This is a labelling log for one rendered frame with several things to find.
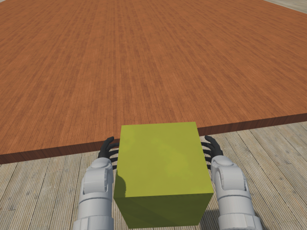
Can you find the robot left hand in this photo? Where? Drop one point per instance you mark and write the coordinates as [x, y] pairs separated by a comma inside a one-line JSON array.
[[105, 150]]

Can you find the robot right forearm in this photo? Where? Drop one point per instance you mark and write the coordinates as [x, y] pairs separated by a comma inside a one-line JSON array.
[[233, 196]]

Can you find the carton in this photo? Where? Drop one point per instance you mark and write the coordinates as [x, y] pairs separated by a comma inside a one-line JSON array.
[[162, 179]]

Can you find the robot left forearm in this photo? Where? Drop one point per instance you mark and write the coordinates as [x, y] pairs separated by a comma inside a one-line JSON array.
[[95, 201]]

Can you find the robot right hand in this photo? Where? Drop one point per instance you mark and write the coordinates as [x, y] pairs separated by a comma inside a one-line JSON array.
[[214, 149]]

